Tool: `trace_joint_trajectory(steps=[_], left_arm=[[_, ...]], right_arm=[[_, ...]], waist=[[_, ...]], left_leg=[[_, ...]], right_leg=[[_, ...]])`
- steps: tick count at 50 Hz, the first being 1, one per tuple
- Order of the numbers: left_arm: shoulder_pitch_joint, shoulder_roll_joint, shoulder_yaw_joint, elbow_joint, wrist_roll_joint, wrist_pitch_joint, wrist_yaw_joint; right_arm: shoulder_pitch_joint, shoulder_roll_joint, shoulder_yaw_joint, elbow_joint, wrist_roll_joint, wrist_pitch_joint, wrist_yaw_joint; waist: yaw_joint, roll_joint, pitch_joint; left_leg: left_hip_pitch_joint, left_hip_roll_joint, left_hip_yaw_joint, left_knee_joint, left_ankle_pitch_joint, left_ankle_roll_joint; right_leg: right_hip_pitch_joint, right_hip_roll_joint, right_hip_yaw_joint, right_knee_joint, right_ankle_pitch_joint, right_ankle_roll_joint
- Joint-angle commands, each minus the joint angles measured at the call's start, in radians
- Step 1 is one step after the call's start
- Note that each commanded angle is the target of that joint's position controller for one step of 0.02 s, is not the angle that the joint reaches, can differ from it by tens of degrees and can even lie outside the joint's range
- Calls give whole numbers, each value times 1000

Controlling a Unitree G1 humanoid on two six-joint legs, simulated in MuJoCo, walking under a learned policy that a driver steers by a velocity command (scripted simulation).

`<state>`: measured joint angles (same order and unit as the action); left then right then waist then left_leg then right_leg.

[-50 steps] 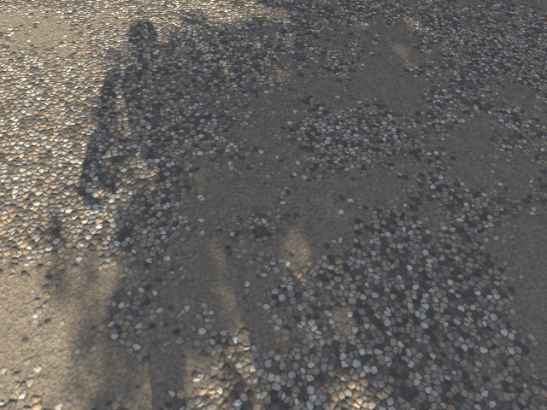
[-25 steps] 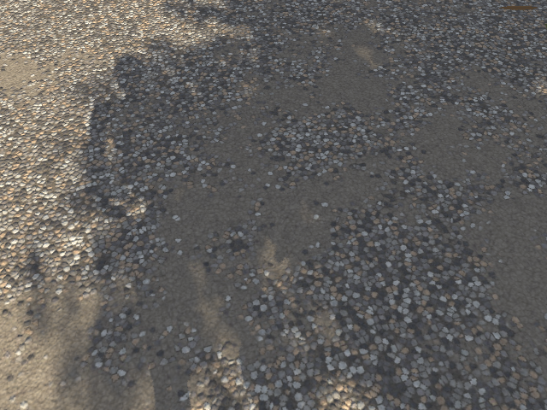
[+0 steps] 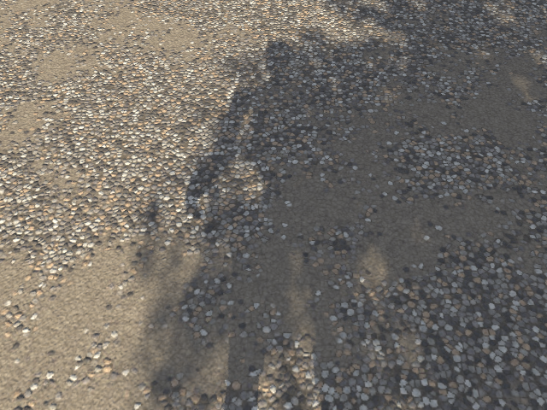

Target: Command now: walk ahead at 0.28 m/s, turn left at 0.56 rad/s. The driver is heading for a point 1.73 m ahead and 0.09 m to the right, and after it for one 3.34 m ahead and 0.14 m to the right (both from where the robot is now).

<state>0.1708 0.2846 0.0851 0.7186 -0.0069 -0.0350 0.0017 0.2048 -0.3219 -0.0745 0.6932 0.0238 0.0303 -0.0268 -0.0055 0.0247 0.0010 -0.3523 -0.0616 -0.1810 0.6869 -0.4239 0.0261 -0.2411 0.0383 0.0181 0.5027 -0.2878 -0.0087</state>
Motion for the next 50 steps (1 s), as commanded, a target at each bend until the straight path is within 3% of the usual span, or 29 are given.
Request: trace_joint_trajectory(steps=[1, 2, 3, 4, 6, 12, 14, 17, 19, 20, 21, 22, 23, 24, 25, 26, 27, 28, 31, 33, 36, 38, 43, 45, 46, 47, 48, 49, 50], left_arm=[[95, 204, 51, -38, 37, -47, -5], [46, 148, 34, -43, 14, -53, 4], [30, 125, 26, -53, 4, -54, 11], [36, 119, 23, -44, 2, -54, 17], [88, 109, 17, -31, 13, -65, 23], [179, 133, 19, 11, 11, -60, 13], [195, 154, 23, 27, -1, -55, 10], [224, 179, 28, 59, -24, -46, 3], [227, 202, 31, 77, -33, -37, 1], [216, 214, 32, 84, -33, -32, 2], [219, 203, 24, 92, -34, -28, 5], [219, 167, 4, 81, -21, -34, 8], [297, 14, -43, 30, 3, -48, -1], [249, 97, -24, 48, -29, -72, -3], [173, 157, -3, 16, -58, -76, -4], [129, 145, -7, 3, -51, -76, -2], [114, 134, -5, 7, -29, -71, 1], [141, 127, 0, 21, -24, -55, 1], [212, 75, -3, 56, -22, -8, 6], [175, 64, -3, 34, -12, 4, 11], [79, 41, -14, -8, -1, 1, -7], [5, 25, -23, -43, 2, 0, -27], [-36, 78, 0, -109, 3, 8, -64], [40, 111, 19, -109, 2, 10, -66], [137, 144, 38, -89, 4, 4, -54], [196, 236, 63, -102, 7, 4, -27], [156, 318, 67, -128, 29, 3, -16], [153, 246, 49, -148, 25, 3, -22], [81, 210, 39, -160, 12, 3, -23]], right_arm=[[-96, -128, -28, -139, 9, -45, 1], [-70, -155, -40, -117, 6, -45, 6], [-41, -144, -41, -93, -3, -43, 9], [-47, -124, -37, -94, -6, -48, 15], [-64, -78, -26, -100, 1, -58, 29], [-155, -13, 1, -155, 0, -67, 50], [-206, 6, 13, -174, -1, -74, 62], [-241, 2, 18, -193, 3, -81, 80], [-212, -28, 6, -195, 1, -85, 85], [-130, -57, -10, -177, 0, -86, 83], [34, -98, -37, -126, 0, -85, 75], [208, -153, -62, -85, -4, -77, 57], [266, -266, -73, -73, -27, -78, 43], [276, -194, -54, -87, -33, -89, 43], [217, -142, -34, -72, -33, -99, 47], [162, -107, -24, -62, -24, -104, 48], [101, -72, -15, -57, -24, -109, 51], [52, -42, -7, -60, -33, -119, 52], [-5, -35, -12, -37, -43, -149, 49], [-31, -49, -17, -24, -47, -152, 37], [-46, -65, -19, -13, -41, -133, 11], [-16, -90, -26, 2, -35, -117, -3], [-11, -130, -43, 14, -5, -66, -13], [-31, -135, -47, 4, 7, -49, -21], [-34, -118, -40, 1, 10, -46, -21], [6, -88, -27, -18, -16, -56, -15], [89, -7, 2, -45, -63, -64, 0], [53, -80, -7, -24, -41, -70, 18], [-13, -106, -13, -44, -11, -66, 23]], waist=[[33, -196, 85], [12, -182, 112], [6, -161, 89], [17, -153, 98], [41, -135, 79], [89, -120, 93], [101, -120, 115], [95, -121, 136], [56, -147, 105], [-5, -157, 42], [-93, -136, -60], [-177, -101, -178], [-105, 213, -330], [-150, 168, -425], [-134, 140, -250], [-96, 103, -146], [-58, 71, -84], [-18, 93, -50], [44, 54, -19], [54, 53, 16], [29, 53, 28], [-6, 39, 20], [-9, 45, -3], [34, 52, -48], [87, 10, -102], [102, -140, -181], [2, -315, -285], [69, -171, -422], [57, -116, -305]], left_leg=[[-503, 61, -26, 371, -97, 8], [-524, 72, -13, 407, -12, -2], [-507, 88, 5, 429, 47, -17], [-513, 103, 16, 446, 112, -30], [-499, 116, 48, 477, 214, -46], [-462, 131, 104, 230, 336, -73], [-408, 131, 152, 116, 343, -62], [-317, 123, 202, -15, 287, -17], [-210, 86, 235, -82, 222, 30], [-75, 50, 259, -121, 233, 58], [168, 13, 282, -172, 284, 91], [484, 100, 172, -128, 296, 125], [786, 419, -347, -223, 102, 260], [742, 490, -579, -370, 48, 302], [625, 454, -393, -381, 90, 250], [490, 409, -244, -391, 157, 219], [374, 364, -152, -420, 200, 194], [285, 333, -66, -453, 330, 178], [175, 315, 117, -482, 753, 179], [149, 303, 209, -497, 840, 169], [156, 257, 323, -491, 829, 142], [213, 277, 337, -471, 849, 143], [358, 340, 335, -321, 934, 133], [357, 320, 350, -140, 1047, 105], [319, 264, 379, 37, 1004, 62], [113, 181, 384, 310, 630, -13], [-231, -30, 286, 658, -290, -89], [-259, -2, 62, 743, -266, -81], [-310, 34, 60, 724, -187, -68]], right_leg=[[201, -444, 639, -362, -505, -228], [200, -389, 522, -361, -446, -192], [215, -343, 421, -357, -354, -156], [216, -320, 340, -364, -246, -142], [215, -288, 205, -371, -75, -132], [228, -283, 22, -383, 135, -158], [215, -293, -16, -392, 162, -162], [233, -323, -40, -383, 222, -160], [271, -341, -54, -311, 454, -147], [275, -330, -85, -201, 683, -130], [217, -292, -125, -7, 831, -104], [6, -252, -127, 248, 660, -64], [-367, -74, -101, 656, -137, 6], [-434, -29, 118, 822, -288, 3], [-518, -77, 122, 854, -217, -8], [-513, -132, 88, 807, -130, -18], [-478, -165, 79, 751, -57, -17], [-407, -184, 89, 718, -2, -11], [-312, -155, 82, 679, 33, 23], [-338, -140, 76, 595, 105, 43], [-305, -128, 17, 354, 283, 47], [-300, -120, -11, 246, 338, 42], [-311, -89, -59, 146, 186, -13], [-204, -31, -99, 93, 126, -56], [-57, 10, -105, -20, 257, -93], [181, -131, 117, -37, 730, -171], [435, -393, 555, -7, 1077, -409], [441, -403, 601, -74, 877, -440], [353, -366, 496, -100, 714, -392]])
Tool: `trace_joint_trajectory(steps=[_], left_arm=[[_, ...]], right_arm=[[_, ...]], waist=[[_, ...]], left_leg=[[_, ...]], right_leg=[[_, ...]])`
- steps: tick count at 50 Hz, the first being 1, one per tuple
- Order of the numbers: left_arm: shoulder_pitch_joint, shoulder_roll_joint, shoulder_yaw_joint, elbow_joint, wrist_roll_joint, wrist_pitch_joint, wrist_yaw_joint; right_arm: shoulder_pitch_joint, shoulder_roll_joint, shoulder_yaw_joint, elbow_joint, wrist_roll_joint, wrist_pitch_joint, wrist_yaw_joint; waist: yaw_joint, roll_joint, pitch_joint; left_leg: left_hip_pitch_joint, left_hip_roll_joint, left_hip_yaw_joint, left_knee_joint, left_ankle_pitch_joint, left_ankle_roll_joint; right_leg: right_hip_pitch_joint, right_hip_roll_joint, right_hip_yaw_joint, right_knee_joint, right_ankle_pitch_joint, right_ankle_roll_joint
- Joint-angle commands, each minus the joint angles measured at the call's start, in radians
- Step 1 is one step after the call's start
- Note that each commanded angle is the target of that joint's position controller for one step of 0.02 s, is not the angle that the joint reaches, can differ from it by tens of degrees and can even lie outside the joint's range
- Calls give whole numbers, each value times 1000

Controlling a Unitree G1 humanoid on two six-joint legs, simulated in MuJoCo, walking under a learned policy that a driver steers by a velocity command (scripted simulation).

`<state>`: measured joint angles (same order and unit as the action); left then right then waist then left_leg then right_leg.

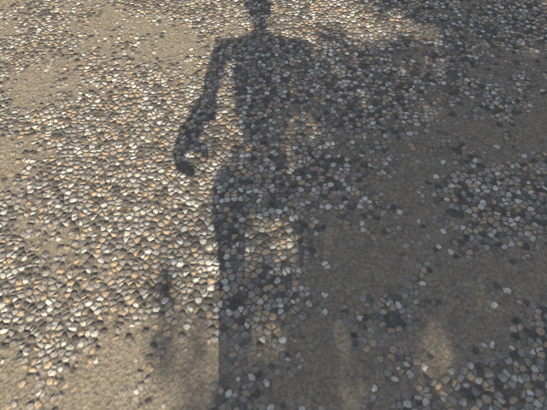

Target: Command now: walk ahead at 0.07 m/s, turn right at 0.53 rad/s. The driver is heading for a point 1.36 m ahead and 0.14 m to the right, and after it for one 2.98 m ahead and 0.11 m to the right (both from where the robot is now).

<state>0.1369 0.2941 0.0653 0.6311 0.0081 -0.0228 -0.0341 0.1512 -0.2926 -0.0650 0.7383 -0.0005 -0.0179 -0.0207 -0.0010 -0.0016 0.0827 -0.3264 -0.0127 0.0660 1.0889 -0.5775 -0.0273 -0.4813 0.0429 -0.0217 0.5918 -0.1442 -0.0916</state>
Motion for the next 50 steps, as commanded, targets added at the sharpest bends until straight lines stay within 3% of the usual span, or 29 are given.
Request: trace_joint_trajectory(steps=[1, 2, 4, 6, 8, 11, 14, 17, 18, 19, 20, 21, 22, 23, 24, 27, 29, 31, 33, 35, 36, 37, 38, 39, 40, 42, 47, 48, 50], left_arm=[[69, 159, 49, -73, -26, -3, 17], [32, 134, 41, -80, -35, 7, 25], [-7, 143, 43, -91, -14, 20, 34], [6, 164, 53, -90, -6, 26, 47], [16, 179, 61, -88, -12, 33, 59], [4, 180, 63, -96, -13, 48, 66], [5, 174, 62, -102, -13, 58, 61], [-9, 156, 55, -108, -29, 70, 64], [23, 114, 43, -110, -25, 71, 65], [19, 94, 40, -147, -31, 61, 62], [41, 176, 65, -129, -9, 47, 60], [65, 211, 81, -99, -20, 49, 56], [90, 194, 82, -70, -23, 60, 59], [95, 167, 75, -59, -18, 69, 63], [90, 131, 63, -59, -19, 74, 62], [15, 84, 39, -88, -28, 70, 62], [-9, 63, 26, -97, -21, 68, 59], [-18, 49, 14, -101, -18, 67, 52], [-2, 66, 18, -89, -23, 68, 48], [60, 58, 18, -52, -20, 66, 43], [66, 72, 19, -47, -15, 65, 44], [79, 119, 24, -56, -9, 66, 51], [26, 180, 31, -66, 7, 71, 59], [-7, 92, 11, -68, 15, 62, 50], [-30, 57, -1, -66, 19, 51, 41], [-19, 65, 0, -53, 20, 37, 37], [7, 56, -10, -25, 12, 28, 40], [20, 57, -9, -17, 11, 31, 43], [57, 108, 7, -8, 1, 40, 48]], right_arm=[[10, -128, -23, -89, 3, -11, 8], [-8, -128, -25, -88, -8, 0, -3], [15, -105, -22, -84, -9, 17, -7], [28, -76, -13, -74, -7, 18, -12], [16, -67, -7, -72, -6, 19, -15], [-9, -75, -10, -77, 1, 19, -11], [-18, -85, -17, -86, 6, 5, 0], [56, -94, -31, -66, 4, -13, 13], [84, -162, -50, -68, -13, -11, 8], [60, -254, -70, -63, -43, 0, 5], [17, -198, -58, -98, -60, -7, 4], [-35, -145, -42, -118, -49, -8, -4], [-73, -119, -35, -124, -30, -6, -9], [-72, -103, -30, -123, -12, -6, -13], [-55, -99, -24, -118, -6, -2, -16], [13, -108, -25, -99, -14, 12, -20], [23, -126, -30, -92, -11, 17, -18], [15, -147, -36, -88, -4, 22, -11], [29, -157, -37, -75, 7, 25, -3], [17, -147, -29, -64, 25, 27, 0], [61, -127, -21, -44, 29, 20, 1], [91, -95, -8, -41, 4, 7, 8], [118, -37, 12, -53, -31, -12, 20], [50, -58, 12, -55, -34, -12, 14], [17, -82, 7, -55, -29, -10, 13], [6, -97, 3, -39, -25, -1, 8], [45, -85, 5, 1, -18, 1, 6], [57, -79, 7, 12, -18, 1, 5], [47, -76, 4, 18, -3, -1, 1]], waist=[[29, -5, -285], [9, 8, -223], [-29, -53, -189], [-24, -86, -210], [-13, -95, -237], [5, -133, -232], [18, -168, -216], [-25, -168, -206], [-13, -52, -211], [31, 287, -143], [17, 260, -147], [37, 172, -141], [51, 128, -124], [38, 119, -119], [27, 115, -113], [-20, 150, -127], [-33, 176, -155], [-38, 207, -163], [-42, 218, -162], [-3, 194, -151], [-3, 164, -149], [-22, 57, -199], [-81, -173, -204], [-34, -171, -201], [-33, -138, -170], [-12, -130, -128], [-21, -71, -81], [-18, -70, -99], [13, -109, -58]], left_leg=[[-352, 21, -175, 241, 36, -14], [-328, 43, -171, 156, 84, -20], [-213, 25, -143, 32, 138, -33], [-172, 6, -133, -84, 152, -55], [-142, 1, -143, -171, 195, -66], [-102, -11, -151, -268, 244, -64], [-73, -23, -153, -380, 233, -44], [83, -12, -132, -663, 365, 5], [181, 158, -274, -744, 369, 66], [180, 356, -541, -817, 494, 222], [127, 437, -612, -820, 567, 308], [111, 387, -503, -793, 591, 280], [113, 314, -393, -770, 590, 230], [139, 278, -342, -756, 606, 211], [143, 259, -299, -751, 663, 215], [234, 239, -237, -741, 732, 239], [266, 250, -224, -725, 747, 245], [232, 258, -210, -721, 766, 250], [222, 266, -223, -706, 774, 253], [183, 246, -206, -664, 761, 222], [133, 226, -195, -652, 704, 172], [48, 181, -152, -588, 560, 94], [-39, 85, -51, -547, 302, 14], [43, 86, -65, -579, 244, -20], [75, 83, -62, -601, 324, -28], [98, 79, -55, -611, 414, -31], [133, 83, -60, -645, 445, -23], [138, 67, -38, -632, 388, -24], [43, 13, 24, -526, 217, -15]], right_leg=[[483, -313, 456, -214, 417, -243], [375, -277, 413, -237, 320, -203], [229, -210, 358, -267, 281, -172], [216, -192, 340, -259, 316, -172], [216, -183, 351, -249, 241, -160], [187, -167, 398, -255, 43, -133], [207, -167, 469, -235, -25, -114], [173, -119, 480, -157, -28, -55], [75, -52, 406, -22, -189, 2], [-142, 120, 178, 181, -425, 63], [-150, 58, 193, 441, -472, 107], [-139, 41, 195, 547, -405, 119], [-137, 31, 174, 594, -348, 139], [-157, 28, 169, 640, -299, 155], [-156, 30, 160, 661, -282, 168], [-148, 20, 116, 516, -267, 191], [-74, -7, 96, 371, -293, 194], [43, -27, 54, 224, -322, 185], [120, -22, 23, 89, -284, 172], [252, -9, -6, -181, -84, 133], [347, -23, 24, -289, 28, 102], [487, -132, 153, -262, 223, 67], [489, -265, 277, -191, 397, -27], [360, -276, 283, -208, 260, -89], [333, -220, 249, -217, 132, -58], [292, -159, 208, -223, 27, 2], [253, -132, 189, -215, 10, 23], [260, -125, 187, -226, -94, 19], [249, -155, 266, -297, -457, -30]])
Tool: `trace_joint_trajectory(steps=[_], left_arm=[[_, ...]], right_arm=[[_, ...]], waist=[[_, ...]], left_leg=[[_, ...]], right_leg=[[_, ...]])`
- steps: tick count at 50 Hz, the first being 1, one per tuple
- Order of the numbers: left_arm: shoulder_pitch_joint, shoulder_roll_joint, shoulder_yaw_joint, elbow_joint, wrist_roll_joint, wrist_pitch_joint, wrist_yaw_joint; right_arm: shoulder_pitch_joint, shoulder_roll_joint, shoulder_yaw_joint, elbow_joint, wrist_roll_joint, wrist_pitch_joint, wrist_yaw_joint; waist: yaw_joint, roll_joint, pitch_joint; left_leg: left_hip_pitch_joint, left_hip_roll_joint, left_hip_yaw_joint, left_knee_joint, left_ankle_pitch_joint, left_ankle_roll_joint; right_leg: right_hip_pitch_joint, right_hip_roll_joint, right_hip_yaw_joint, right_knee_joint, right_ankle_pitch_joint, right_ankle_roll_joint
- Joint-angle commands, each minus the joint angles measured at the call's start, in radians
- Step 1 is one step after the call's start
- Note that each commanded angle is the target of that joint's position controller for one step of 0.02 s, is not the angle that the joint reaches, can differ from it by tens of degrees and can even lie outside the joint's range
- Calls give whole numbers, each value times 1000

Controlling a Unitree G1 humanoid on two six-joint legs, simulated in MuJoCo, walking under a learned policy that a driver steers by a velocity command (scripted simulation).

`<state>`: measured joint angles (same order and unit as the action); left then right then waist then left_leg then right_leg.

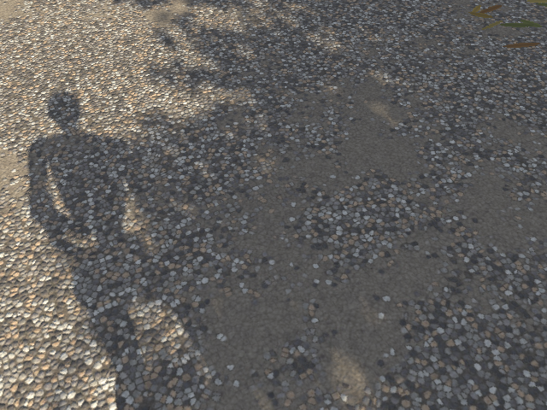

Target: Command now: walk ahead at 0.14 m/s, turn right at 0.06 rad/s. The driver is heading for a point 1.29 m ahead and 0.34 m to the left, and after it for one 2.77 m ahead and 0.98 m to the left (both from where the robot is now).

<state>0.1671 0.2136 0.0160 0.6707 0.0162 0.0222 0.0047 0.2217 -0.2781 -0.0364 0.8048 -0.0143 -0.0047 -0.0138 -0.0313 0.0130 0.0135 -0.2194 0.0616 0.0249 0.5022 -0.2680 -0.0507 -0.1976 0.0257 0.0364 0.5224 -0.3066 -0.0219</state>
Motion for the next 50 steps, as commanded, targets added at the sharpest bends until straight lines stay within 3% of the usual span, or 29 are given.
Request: trace_joint_trajectory(steps=[1, 3, 5, 7, 9, 10, 11, 12, 13, 14, 16, 18, 20, 22, 25, 28, 31, 34, 35, 36, 37, 38, 39, 40, 41, 43, 45, 48, 50], left_arm=[[51, 218, 64, -40, -13, -4, 10], [97, 231, 70, -19, -24, -20, 14], [107, 208, 67, -8, -32, -42, 15], [55, 204, 67, -16, -42, -48, 10], [-11, 207, 68, -24, -46, -40, 4], [-3, 177, 61, -21, -35, -41, 2], [-15, 112, 41, -30, -23, -47, -2], [-16, 84, 33, -84, -26, -66, 2], [-10, 160, 54, -80, -52, -82, 8], [2, 183, 62, -68, -66, -95, 3], [6, 173, 64, -40, -42, -107, -2], [8, 157, 66, -27, -31, -106, -14], [-6, 135, 62, -29, -28, -100, -21], [-60, 114, 54, -50, -28, -97, -23], [-168, 84, 38, -85, -33, -107, -35], [-254, 82, 32, -109, -40, -116, -52], [-302, 96, 34, -129, -44, -127, -68], [-199, 156, 58, -107, -37, -127, -65], [-52, 195, 79, -65, -37, -123, -55], [127, 233, 94, -21, -30, -118, -39], [260, 331, 115, 3, -2, -115, -28], [271, 254, 96, 17, -11, -116, -31], [188, 197, 79, 17, -21, -113, -24], [115, 169, 70, 19, -26, -112, -21], [62, 141, 62, 27, -21, -118, -24], [3, 114, 59, 41, -5, -138, -30], [-7, 122, 65, 68, -6, -155, -34], [5, 154, 74, 101, -1, -163, -26], [13, 170, 75, 112, -2, -158, -18]], right_arm=[[-46, -92, -27, -60, 18, -20, -6], [-90, -96, -31, -89, 33, -43, 0], [-89, -104, -36, -98, 48, -67, 17], [-62, -91, -30, -83, 49, -83, 35], [74, -80, -33, -14, 36, -91, 45], [159, -91, -41, 24, 28, -87, 45], [259, -134, -52, 40, 28, -88, 38], [317, -276, -80, 27, 24, -92, 39], [276, -222, -63, 9, 12, -99, 40], [209, -174, -48, -8, 16, -103, 34], [149, -144, -35, -24, 13, -104, 32], [157, -116, -23, -23, 9, -99, 30], [190, -112, -19, -12, 15, -95, 27], [208, -120, -19, -3, 15, -86, 20], [227, -128, -17, 8, 15, -75, 7], [269, -142, -20, 30, 22, -71, 2], [282, -149, -27, 49, 30, -62, 1], [258, -185, -42, 49, 27, -50, -5], [237, -187, -42, 44, 23, -40, -7], [225, -170, -33, 29, 16, -39, -9], [327, -36, 4, -3, -1, -52, 0], [362, -50, 7, 25, 29, -75, 9], [228, -158, -28, -10, 66, -86, 13], [146, -162, -30, -38, 73, -90, 12], [111, -138, -30, -42, 61, -86, 7], [171, -100, -34, -18, 49, -56, 2], [185, -64, -30, -17, 48, -31, -2], [104, -70, -34, -57, 37, -25, -7], [50, -64, -31, -75, 36, -37, 5]], waist=[[60, -156, 60], [80, -206, 116], [75, -205, 104], [46, -152, 74], [-33, -116, 9], [-61, -88, -22], [-94, 34, -39], [-94, 308, -51], [-78, 214, -10], [-46, 147, 70], [-21, 74, 89], [-13, 83, 65], [-17, 75, 48], [-26, 58, 53], [-53, 66, 79], [-73, 62, 115], [-59, 68, 128], [27, 116, 15], [109, 118, -84], [189, 104, -205], [148, -138, -389], [152, -224, -505], [154, -151, -282], [122, -97, -144], [84, -39, -65], [16, -94, -29], [-5, -85, 4], [4, -70, 48], [21, -58, 52]], left_leg=[[-156, -73, 69, 126, -143, 22], [-284, -36, 2, 256, -217, 63], [-378, 10, -51, 314, -285, 106], [-283, 10, -32, 184, -219, 129], [49, -61, 48, 4, 60, 116], [192, -82, 48, 6, 82, 100], [306, 39, -128, -81, -20, 132], [374, 291, -594, -274, -238, 280], [323, 350, -756, -346, -413, 354], [296, 326, -672, -344, -443, 331], [274, 243, -483, -344, -235, 269], [249, 175, -333, -355, 0, 231], [262, 151, -241, -353, 217, 232], [255, 137, -181, -360, 345, 233], [201, 105, -107, -386, 366, 215], [210, 129, -99, -398, 344, 223], [300, 174, -99, -353, 441, 224], [382, 185, -85, -172, 895, 198], [359, 157, -56, 0, 1029, 178], [157, 130, -63, 232, 903, 152], [-245, -36, -43, 642, 238, 93], [-406, -126, -186, 838, -299, 85], [-496, -56, -194, 880, -245, 90], [-492, -1, -152, 834, -145, 95], [-456, 34, -137, 775, -82, 89], [-337, 80, -146, 714, -7, 76], [-329, 91, -142, 689, 8, 59], [-423, 95, -158, 579, 139, 40], [-429, 87, -137, 436, 266, 42]], right_leg=[[-36, -191, 293, -284, -433, -141], [-23, -283, 436, -341, -457, -206], [62, -327, 468, -337, -359, -228], [51, -288, 373, -314, -237, -199], [-104, -198, 224, -237, -126, -150], [-182, -154, 169, -154, -110, -123], [-293, -75, 75, 76, -99, -63], [-505, 42, -33, 413, -226, 10], [-594, 5, 66, 586, -286, 5], [-665, -49, 85, 640, -180, -15], [-667, -105, 56, 607, 0, -30], [-596, -125, 28, 554, 107, -19], [-597, -121, -6, 509, 169, 4], [-600, -116, -26, 413, 223, 27], [-521, -93, -59, 204, 351, 39], [-474, -70, -73, 73, 407, 31], [-475, -56, -64, 3, 361, -9], [-299, 8, -98, -11, 254, -70], [-108, 36, -121, -35, 270, -103], [226, -51, -30, 1, 303, -152], [657, -348, 401, 18, 212, -288], [708, -460, 739, -163, 24, -359], [529, -412, 580, -218, -49, -288], [352, -371, 417, -253, -12, -244], [203, -326, 314, -295, 70, -216], [42, -265, 164, -366, 145, -189], [-35, -263, 78, -411, 214, -199], [-30, -252, -27, -435, 291, -195], [2, -227, -98, -431, 335, -176]])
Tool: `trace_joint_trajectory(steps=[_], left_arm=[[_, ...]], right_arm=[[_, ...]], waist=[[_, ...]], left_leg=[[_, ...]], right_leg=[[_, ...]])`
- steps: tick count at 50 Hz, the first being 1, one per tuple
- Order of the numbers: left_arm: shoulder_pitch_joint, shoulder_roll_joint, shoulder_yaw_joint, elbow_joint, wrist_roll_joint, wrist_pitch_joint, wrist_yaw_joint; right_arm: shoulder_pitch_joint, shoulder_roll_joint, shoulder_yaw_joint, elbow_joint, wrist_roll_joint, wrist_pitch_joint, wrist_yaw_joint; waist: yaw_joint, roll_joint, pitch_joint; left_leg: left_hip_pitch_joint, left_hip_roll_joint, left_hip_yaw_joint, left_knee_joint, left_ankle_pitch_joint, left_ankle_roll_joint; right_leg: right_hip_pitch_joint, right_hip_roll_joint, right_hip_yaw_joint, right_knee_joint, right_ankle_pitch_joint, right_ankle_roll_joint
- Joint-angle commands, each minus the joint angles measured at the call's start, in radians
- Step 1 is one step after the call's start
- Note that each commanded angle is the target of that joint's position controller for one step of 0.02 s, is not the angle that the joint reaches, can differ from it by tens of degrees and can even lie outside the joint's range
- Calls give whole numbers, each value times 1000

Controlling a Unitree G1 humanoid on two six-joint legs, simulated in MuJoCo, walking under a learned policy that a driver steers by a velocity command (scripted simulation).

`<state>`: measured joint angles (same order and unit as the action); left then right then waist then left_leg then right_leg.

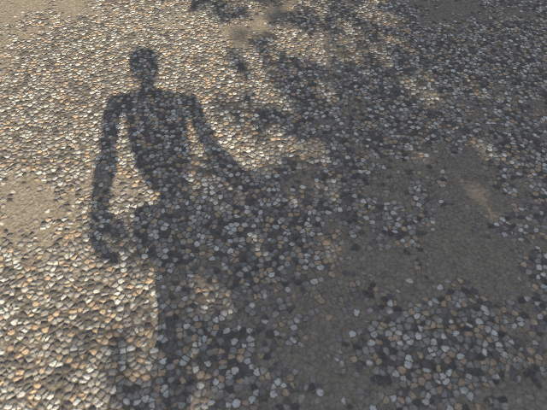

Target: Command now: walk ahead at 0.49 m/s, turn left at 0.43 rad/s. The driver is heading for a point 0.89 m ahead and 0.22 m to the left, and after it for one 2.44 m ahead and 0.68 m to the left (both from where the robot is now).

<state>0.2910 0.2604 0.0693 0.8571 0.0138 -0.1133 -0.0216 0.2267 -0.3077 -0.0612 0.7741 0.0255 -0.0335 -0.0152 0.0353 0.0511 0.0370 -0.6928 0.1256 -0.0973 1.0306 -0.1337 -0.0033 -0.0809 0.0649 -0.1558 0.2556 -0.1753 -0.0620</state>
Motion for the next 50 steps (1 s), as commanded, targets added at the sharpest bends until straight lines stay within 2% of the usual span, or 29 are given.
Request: trace_joint_trajectory(steps=[1, 5, 8, 10, 11, 12, 13, 14, 15, 16, 17, 18, 19, 23, 28, 30, 33, 35, 36, 37, 38, 39, 40, 41, 42, 44, 45, 48, 50], left_arm=[[-106, 133, 23, -71, -1, -20, 13], [-21, 178, 33, -39, -16, 6, 22], [11, 199, 41, -23, -31, 37, 26], [-12, 227, 48, -31, -36, 54, 32], [-25, 239, 51, -37, -37, 63, 37], [-44, 234, 48, -44, -41, 70, 41], [-29, 197, 31, -59, -25, 65, 44], [76, 43, -19, -115, 8, 36, 25], [-23, 125, -10, -120, -24, -5, 10], [-124, 176, 4, -154, -60, -25, 1], [-140, 160, -3, -162, -51, -36, 6], [-140, 160, 0, -152, -26, -36, 13], [-120, 168, 7, -148, -16, -26, 13], [-128, 125, -2, -159, 4, 13, 16], [-312, 88, -22, -206, -7, 10, 8], [-351, 103, -17, -222, -17, 3, 2], [-347, 144, 0, -228, -21, -10, -6], [-270, 159, 12, -207, -21, -20, -8], [-185, 175, 25, -182, -13, -26, -5], [-60, 213, 37, -168, 4, -30, 0], [65, 303, 61, -138, 19, -21, 2], [101, 254, 55, -112, -15, -15, -11], [49, 182, 35, -124, -28, -10, -9], [-2, 153, 24, -134, -20, -1, -6], [-38, 134, 15, -131, -12, 5, -4], [-61, 107, 2, -123, -2, 3, 0], [-54, 107, 2, -115, -7, 1, 1], [-25, 156, 13, -90, -21, -2, 7], [-9, 174, 16, -77, -27, 5, 9]], right_arm=[[9, -26, -2, -55, -4, -15, 15], [-142, -3, 13, -121, -3, -21, 47], [-194, -18, 10, -174, -4, -18, 67], [-153, -51, -7, -189, -4, -12, 73], [-73, -82, -25, -178, -4, -7, 72], [75, -128, -54, -145, -1, -5, 65], [243, -209, -91, -108, 2, 6, 45], [213, -320, -107, -114, 7, 0, 39], [242, -228, -79, -151, -4, -17, 44], [207, -174, -63, -144, -16, -29, 46], [144, -153, -57, -150, -13, -35, 45], [76, -124, -48, -164, -12, -34, 43], [38, -103, -38, -182, -24, -36, 38], [40, -132, -45, -181, -14, -39, 18], [102, -158, -54, -152, -7, -25, -2], [134, -161, -56, -136, -3, -21, -2], [143, -145, -55, -124, 1, -13, -6], [128, -131, -52, -121, -5, -7, -8], [127, -102, -42, -121, -9, -6, -6], [130, -52, -21, -132, -19, -7, -2], [259, 5, -2, -145, -1, -17, -2], [293, -46, -4, -133, 12, -24, -5], [199, -118, -22, -131, 17, -23, -3], [107, -128, -22, -148, 5, -23, -4], [47, -117, -21, -165, -11, -27, -2], [47, -84, -19, -167, -16, -30, 7], [58, -63, -13, -164, -14, -29, 11], [-7, -28, 5, -188, -23, -32, 13], [-65, -12, 14, -200, -24, -40, 18]], waist=[[-31, -89, 32], [38, -60, 64], [40, -71, 67], [-4, -108, 11], [-54, -125, -46], [-140, -112, -125], [-211, -22, -223], [-80, 249, -308], [-155, 123, -433], [-169, 70, -290], [-123, -17, -199], [-80, -57, -138], [-45, -32, -121], [-20, -33, -71], [-91, 22, -33], [-107, 35, -30], [-92, 58, -34], [-53, 90, -48], [-13, 86, -91], [43, 29, -209], [15, -246, -343], [23, -340, -334], [42, -218, -191], [38, -141, -112], [23, -112, -48], [-18, -143, -30], [-25, -154, -39], [-14, -135, -26], [6, -124, -22]], left_leg=[[57, 17, 11, -168, 184, -3], [12, 2, 79, -340, 211, 19], [-27, -20, 114, -396, 99, 54], [76, -81, 171, -402, -9, 91], [188, -124, 198, -402, -54, 115], [397, -174, 211, -457, -17, 150], [709, -107, 59, -484, 4, 204], [1052, 152, -517, -571, -164, 397], [1120, 213, -748, -719, -257, 432], [1036, 187, -601, -739, -179, 373], [891, 146, -476, -733, -70, 340], [754, 107, -378, -740, 54, 316], [664, 83, -324, -759, 146, 310], [505, 31, -209, -806, 282, 311], [433, -44, -144, -788, 117, 229], [452, -25, -189, -765, 65, 217], [540, 11, -280, -683, 22, 199], [574, 24, -297, -620, 76, 182], [569, -17, -271, -533, 157, 158], [494, -69, -212, -312, 113, 122], [162, -215, -82, 38, -188, 37], [-28, -208, -94, 209, -455, 20], [-96, -159, -114, 277, -379, 22], [-86, -121, -70, 269, -305, 25], [-71, -94, -52, 212, -252, 27], [12, -46, -29, 115, -188, 29], [29, -38, -11, 80, -182, 25], [12, -21, 28, -78, -109, 4], [34, -23, 46, -211, 1, -2]], right_leg=[[-102, -258, 63, -162, 220, -126], [45, -308, 22, -138, 248, -119], [179, -350, 2, -61, 364, -96], [214, -352, -28, 65, 672, -70], [210, -342, -44, 195, 819, -57], [141, -308, -73, 399, 847, -28], [-88, -265, -75, 696, 602, 17], [-561, -51, 5, 1054, -344, 81], [-676, -29, 241, 1163, -416, 67], [-752, -78, 257, 1148, -322, 41], [-726, -123, 251, 1062, -235, 30], [-664, -154, 247, 970, -189, 37], [-590, -175, 255, 926, -156, 45], [-538, -161, 216, 743, -66, 114], [-444, -88, 198, 367, 244, 137], [-416, -72, 212, 309, 270, 129], [-396, -70, 246, 243, 194, 98], [-320, -72, 220, 219, 138, 62], [-197, -69, 200, 185, 138, 34], [21, -183, 304, 209, 112, -25], [370, -392, 721, 154, -61, -191], [413, -463, 993, 39, -316, -242], [304, -434, 885, 17, -399, -203], [185, -392, 739, 16, -321, -169], [73, -351, 641, -6, -210, -161], [-31, -292, 522, -46, -49, -147], [-43, -282, 487, -59, 8, -156], [-51, -285, 400, -98, 147, -179], [-49, -267, 338, -107, 191, -165]])
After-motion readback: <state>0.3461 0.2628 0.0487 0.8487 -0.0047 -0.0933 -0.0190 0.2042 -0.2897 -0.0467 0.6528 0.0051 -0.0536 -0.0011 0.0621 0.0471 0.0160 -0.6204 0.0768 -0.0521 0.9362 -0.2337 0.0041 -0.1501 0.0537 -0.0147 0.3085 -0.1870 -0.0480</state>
